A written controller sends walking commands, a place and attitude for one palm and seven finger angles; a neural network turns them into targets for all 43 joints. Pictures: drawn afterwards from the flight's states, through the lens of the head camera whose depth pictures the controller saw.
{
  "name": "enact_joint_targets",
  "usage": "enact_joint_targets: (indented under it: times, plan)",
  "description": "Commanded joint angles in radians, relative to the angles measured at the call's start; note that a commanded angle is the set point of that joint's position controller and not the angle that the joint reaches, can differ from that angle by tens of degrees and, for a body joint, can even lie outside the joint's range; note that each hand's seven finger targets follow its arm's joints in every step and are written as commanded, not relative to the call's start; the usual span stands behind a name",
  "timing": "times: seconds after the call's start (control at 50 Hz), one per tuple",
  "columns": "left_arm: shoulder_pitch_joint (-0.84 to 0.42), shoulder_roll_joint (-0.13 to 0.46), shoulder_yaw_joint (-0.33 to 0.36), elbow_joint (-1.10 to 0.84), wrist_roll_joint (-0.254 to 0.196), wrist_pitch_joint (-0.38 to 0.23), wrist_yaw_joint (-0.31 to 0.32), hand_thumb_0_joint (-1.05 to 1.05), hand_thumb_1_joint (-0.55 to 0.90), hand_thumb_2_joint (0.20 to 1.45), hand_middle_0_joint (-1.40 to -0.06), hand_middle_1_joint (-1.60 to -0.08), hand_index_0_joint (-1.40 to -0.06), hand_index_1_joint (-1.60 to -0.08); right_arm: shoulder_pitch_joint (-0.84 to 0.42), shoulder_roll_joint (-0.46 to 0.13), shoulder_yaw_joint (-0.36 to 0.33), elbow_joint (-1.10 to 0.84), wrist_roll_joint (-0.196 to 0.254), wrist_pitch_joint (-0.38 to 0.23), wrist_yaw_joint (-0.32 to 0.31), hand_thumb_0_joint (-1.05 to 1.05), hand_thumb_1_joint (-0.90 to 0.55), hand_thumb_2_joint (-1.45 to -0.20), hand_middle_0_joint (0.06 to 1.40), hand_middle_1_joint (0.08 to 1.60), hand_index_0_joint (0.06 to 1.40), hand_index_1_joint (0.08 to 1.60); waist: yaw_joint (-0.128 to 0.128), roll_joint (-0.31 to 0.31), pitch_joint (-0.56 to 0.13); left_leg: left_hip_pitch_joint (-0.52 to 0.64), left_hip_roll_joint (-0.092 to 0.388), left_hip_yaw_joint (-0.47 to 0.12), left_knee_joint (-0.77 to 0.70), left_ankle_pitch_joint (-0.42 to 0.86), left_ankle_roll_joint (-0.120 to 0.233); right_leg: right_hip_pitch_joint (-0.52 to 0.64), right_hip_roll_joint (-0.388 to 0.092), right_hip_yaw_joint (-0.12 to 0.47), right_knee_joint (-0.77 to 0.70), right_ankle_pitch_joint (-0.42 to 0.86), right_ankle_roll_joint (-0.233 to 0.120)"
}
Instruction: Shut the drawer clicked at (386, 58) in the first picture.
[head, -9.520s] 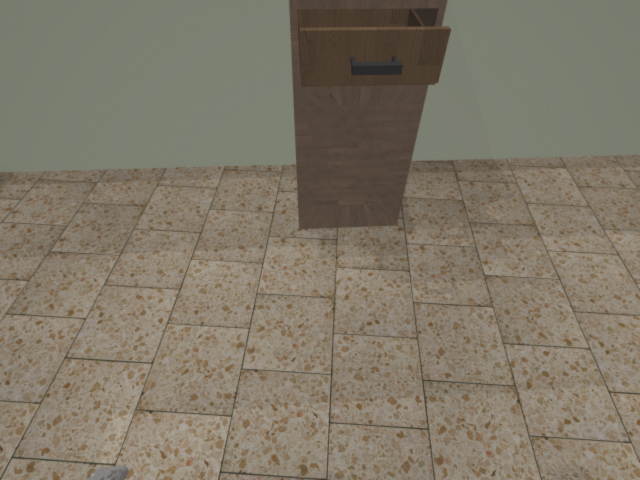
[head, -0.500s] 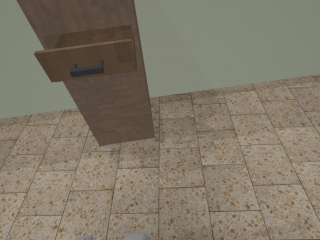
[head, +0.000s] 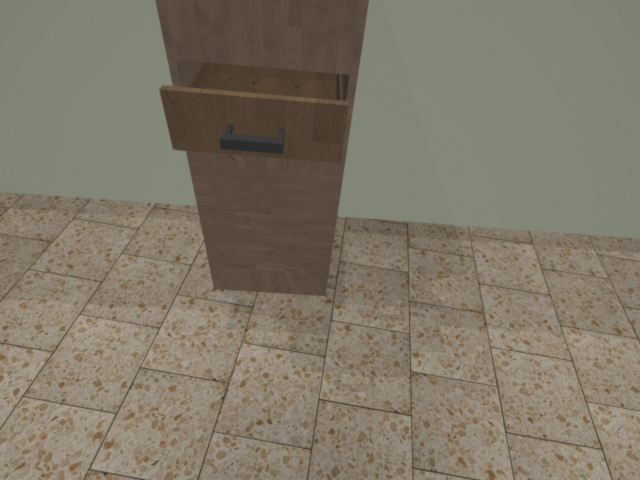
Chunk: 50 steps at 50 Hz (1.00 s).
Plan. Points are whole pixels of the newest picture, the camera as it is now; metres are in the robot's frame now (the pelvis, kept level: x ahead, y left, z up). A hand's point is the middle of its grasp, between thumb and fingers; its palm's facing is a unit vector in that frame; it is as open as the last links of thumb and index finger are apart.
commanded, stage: take the last steps up to it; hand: left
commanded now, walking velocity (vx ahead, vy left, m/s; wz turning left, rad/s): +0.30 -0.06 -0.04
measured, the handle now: (253, 137) +0.75 +0.21 +0.03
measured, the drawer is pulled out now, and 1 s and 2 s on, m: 0.14 0.14 0.14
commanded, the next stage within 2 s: come to a stop and stand still in 0.76 s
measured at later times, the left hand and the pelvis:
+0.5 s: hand (262, 418) +0.25 +0.10 -0.17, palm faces +0.02 -0.98 -0.20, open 7.3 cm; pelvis +0.15 -0.07 -0.01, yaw +0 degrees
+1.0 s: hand (246, 437) +0.23 +0.12 -0.19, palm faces +0.10 -0.99 -0.12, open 7.4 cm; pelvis +0.29 -0.03 -0.01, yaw +1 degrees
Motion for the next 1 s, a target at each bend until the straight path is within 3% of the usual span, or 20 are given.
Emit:
enact_joint_targets:
  times: [0.0,0.1,0.22,0.24,0.28,0.3,0.32,0.34,0.36,0.4,0.44,0.5,0.64,0.74,0.8,0.82,0.84,0.86,0.9,0.98]
  plan:
    - [-0.08,0.031,0.012,-0.084,-0.005,-0.032,0.0,0.0,0.9,0.9,-0.2,-0.3,-0.2,-0.3,0.105,-0.131,-0.023,0.008,0.013,-0.034,-0.01,0.0,-0.9,-0.9,0.2,0.3,0.2,0.3,-0.031,0.146,0.136,0.019,0.254,-0.184,-0.239,0.145,0.117,-0.212,-0.032,0.035,0.053,0.092,0.021]
    - [-0.201,0.017,0.009,-0.118,-0.01,-0.031,-0.002,0.0,0.9,0.9,-0.2,-0.3,-0.2,-0.3,0.19,-0.119,-0.024,0.053,0.007,-0.041,-0.017,0.0,-0.9,-0.9,0.2,0.3,0.2,0.3,-0.056,0.152,0.159,0.079,0.281,-0.159,-0.213,0.32,0.134,-0.248,-0.049,0.021,-0.083,0.108,0.024]
    - [-0.316,-0.003,0.009,-0.155,-0.016,-0.048,-0.009,0.0,0.9,0.9,-0.2,-0.3,-0.2,-0.3,0.228,-0.127,-0.031,0.091,-0.009,-0.037,-0.017,0.0,-0.9,-0.9,0.2,0.3,0.2,0.3,-0.082,0.176,0.172,0.051,0.286,-0.127,-0.143,0.426,0.113,-0.087,-0.004,-0.028,-0.331,0.078,-0.021]
    - [-0.304,-0.003,0.011,-0.152,-0.016,-0.052,-0.009,0.0,0.9,0.9,-0.2,-0.3,-0.2,-0.3,0.226,-0.131,-0.033,0.095,-0.01,-0.035,-0.017,0.0,-0.9,-0.9,0.2,0.3,0.2,0.3,-0.074,0.179,0.161,0.034,0.282,-0.124,-0.113,0.469,0.108,-0.024,0.014,-0.042,-0.369,0.07,-0.031]
    - [-0.137,0.026,0.021,-0.101,-0.013,-0.067,-0.005,0.0,0.9,0.9,-0.2,-0.3,-0.2,-0.3,0.211,-0.137,-0.034,0.102,-0.004,-0.032,-0.014,0.0,-0.9,-0.9,0.2,0.3,0.2,0.3,0.007,0.121,0.065,0.004,0.234,-0.072,0.085,0.616,0.07,0.231,0.07,-0.087,-0.496,0.126,-0.05]
    - [0.01,0.071,0.035,-0.055,-0.009,-0.08,0.001,0.0,0.9,0.9,-0.2,-0.3,-0.2,-0.3,0.202,-0.129,-0.035,0.098,0.006,-0.037,-0.009,0.0,-0.9,-0.9,0.2,0.3,0.2,0.3,0.072,0.072,-0.023,-0.107,0.194,-0.043,0.267,0.574,0.037,0.467,0.034,-0.034,-0.527,0.183,-0.073]
    - [0.157,0.17,0.062,-0.016,-0.002,-0.094,0.016,0.0,0.9,0.9,-0.2,-0.3,-0.2,-0.3,0.224,-0.078,-0.029,0.077,0.019,-0.043,0.002,0.0,-0.9,-0.9,0.2,0.3,0.2,0.3,0.116,-0.12,-0.154,-0.344,0.091,0.036,0.558,0.241,-0.009,0.722,-0.213,0.251,-0.567,0.223,-0.159]
    - [0.228,0.239,0.069,0.0,-0.019,-0.091,0.022,0.0,0.9,0.9,-0.2,-0.3,-0.2,-0.3,0.194,-0.061,-0.025,0.041,0.024,-0.04,-0.001,0.0,-0.9,-0.9,0.2,0.3,0.2,0.3,0.111,-0.175,-0.197,-0.487,0.001,0.001,0.849,-0.309,-0.022,0.738,-0.403,0.544,-0.687,0.331,-0.26]
    - [0.152,0.218,0.069,-0.019,-0.027,-0.085,0.027,0.0,0.9,0.9,-0.2,-0.3,-0.2,-0.3,0.137,-0.071,-0.032,0.028,0.026,-0.028,0.002,0.0,-0.9,-0.9,0.2,0.3,0.2,0.3,0.1,-0.139,-0.157,-0.496,0.051,-0.091,0.955,-0.274,-0.003,0.602,-0.397,0.55,-0.754,0.136,-0.265]
    - [-0.048,0.113,0.042,-0.075,-0.022,-0.079,0.036,0.0,0.9,0.9,-0.2,-0.3,-0.2,-0.3,0.073,-0.052,-0.04,0.018,0.006,-0.012,0.014,0.0,-0.9,-0.9,0.2,0.3,0.2,0.3,0.026,-0.023,0.046,-0.527,0.127,-0.104,0.952,-0.101,-0.006,0.306,-0.313,0.388,-0.831,-0.137,-0.214]
    - [-0.11,0.042,0.017,-0.089,-0.014,-0.089,0.039,0.0,0.9,0.9,-0.2,-0.3,-0.2,-0.3,0.125,-0.019,-0.035,0.04,-0.005,0.012,0.02,0.0,-0.9,-0.9,0.2,0.3,0.2,0.3,-0.036,-0.044,0.073,-0.449,0.138,-0.081,0.864,-0.014,-0.029,0.167,-0.239,0.214,-0.869,-0.045,-0.163]
    - [-0.099,0.017,0.017,-0.086,-0.008,-0.099,0.039,0.0,0.9,0.9,-0.2,-0.3,-0.2,-0.3,0.154,-0.001,-0.039,0.043,-0.011,0.03,0.026,0.0,-0.9,-0.9,0.2,0.3,0.2,0.3,-0.069,-0.076,0.078,-0.407,0.133,-0.043,0.744,0.038,-0.054,0.103,-0.181,0.097,-0.887,0.034,-0.149]
    - [-0.014,0.064,0.017,-0.052,-0.009,-0.11,0.032,0.0,0.9,0.9,-0.2,-0.3,-0.2,-0.3,-0.049,-0.03,-0.036,-0.034,-0.004,0.015,0.043,0.0,-0.9,-0.9,0.2,0.3,0.2,0.3,-0.021,-0.039,0.085,-0.466,0.127,-0.017,0.452,0.063,-0.067,0.271,-0.196,0.11,-0.885,0.126,-0.192]
    - [0.054,0.074,0.018,-0.015,-0.006,-0.102,0.034,0.0,0.9,0.9,-0.2,-0.3,-0.2,-0.3,-0.145,-0.035,-0.024,-0.062,0.002,-0.008,0.042,0.0,-0.9,-0.9,0.2,0.3,0.2,0.3,0.012,-0.045,0.071,-0.363,0.083,0.013,0.267,0.013,-0.047,0.35,-0.215,0.107,-0.791,0.322,-0.193]
    - [0.042,0.053,0.015,-0.008,-0.014,-0.087,0.035,0.0,0.9,0.9,-0.2,-0.3,-0.2,-0.3,-0.012,-0.066,-0.023,-0.013,0.0,-0.025,0.03,0.0,-0.9,-0.9,0.2,0.3,0.2,0.3,-0.051,0.011,0.024,-0.061,0.058,0.024,0.06,0.129,-0.031,0.245,-0.133,0.03,-0.589,0.303,-0.13]
    - [0.062,0.017,0.007,-0.017,-0.017,-0.083,0.03,0.0,0.9,0.9,-0.2,-0.3,-0.2,-0.3,0.078,-0.139,-0.036,0.008,-0.007,-0.033,0.02,0.0,-0.9,-0.9,0.2,0.3,0.2,0.3,-0.079,0.17,-0.036,0.115,0.194,-0.139,0.024,0.242,0.03,0.109,-0.045,-0.034,-0.389,0.175,-0.081]
    - [0.067,-0.023,-0.004,-0.034,-0.02,-0.085,0.027,0.0,0.9,0.9,-0.2,-0.3,-0.2,-0.3,0.146,-0.211,-0.05,0.022,-0.006,-0.025,0.011,0.0,-0.9,-0.9,0.2,0.3,0.2,0.3,-0.088,0.326,-0.069,0.206,0.388,-0.365,-0.055,0.387,0.135,-0.048,0.049,-0.1,-0.167,-0.227,-0.038]
    - [0.031,-0.004,-0.008,-0.044,-0.014,-0.072,0.039,0.0,0.9,0.9,-0.2,-0.3,-0.2,-0.3,0.141,-0.207,-0.042,0.027,0.0,-0.015,-0.004,0.0,-0.9,-0.9,0.2,0.3,0.2,0.3,-0.089,0.331,-0.066,0.127,0.413,-0.393,-0.084,0.41,0.162,-0.053,0.037,-0.003,-0.034,-0.316,-0.037]
    - [0.016,-0.024,-0.011,-0.01,-0.02,-0.061,0.043,0.0,0.9,0.9,-0.2,-0.3,-0.2,-0.3,-0.019,-0.123,-0.012,-0.003,0.004,-0.013,-0.017,0.0,-0.9,-0.9,0.2,0.3,0.2,0.3,-0.031,0.141,0.014,-0.035,0.36,-0.271,-0.087,0.588,0.15,0.009,-0.022,0.07,-0.04,-0.201,-0.021]
    - [0.066,-0.03,-0.014,0.027,-0.021,-0.022,0.051,0.0,0.9,0.9,-0.2,-0.3,-0.2,-0.3,-0.086,-0.111,-0.01,0.005,0.015,-0.009,-0.032,0.0,-0.9,-0.9,0.2,0.3,0.2,0.3,-0.004,0.095,-0.028,-0.045,0.305,-0.12,-0.065,0.849,0.11,0.14,-0.017,0.059,-0.185,-0.08,0.019]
